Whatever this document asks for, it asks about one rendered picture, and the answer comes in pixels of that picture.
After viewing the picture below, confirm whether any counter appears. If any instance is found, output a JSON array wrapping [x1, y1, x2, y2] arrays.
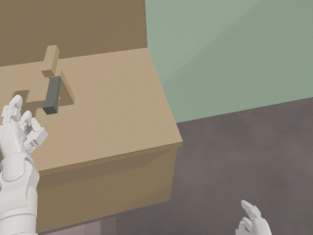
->
[[0, 0, 183, 234]]

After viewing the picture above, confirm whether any robot right hand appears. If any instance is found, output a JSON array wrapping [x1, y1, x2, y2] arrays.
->
[[235, 200, 272, 235]]

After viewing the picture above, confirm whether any left robot forearm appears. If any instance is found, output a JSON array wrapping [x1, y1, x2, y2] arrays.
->
[[0, 153, 40, 235]]

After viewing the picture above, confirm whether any tap lever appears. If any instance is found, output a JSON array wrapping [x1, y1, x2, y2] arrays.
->
[[42, 76, 62, 115]]

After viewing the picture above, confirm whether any robot left hand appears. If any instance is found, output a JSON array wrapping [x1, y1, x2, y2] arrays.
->
[[0, 95, 48, 159]]

